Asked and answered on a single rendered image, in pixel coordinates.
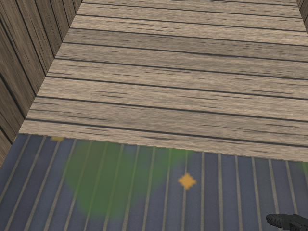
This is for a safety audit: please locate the robot right hand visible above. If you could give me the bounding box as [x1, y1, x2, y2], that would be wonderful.
[266, 214, 308, 231]

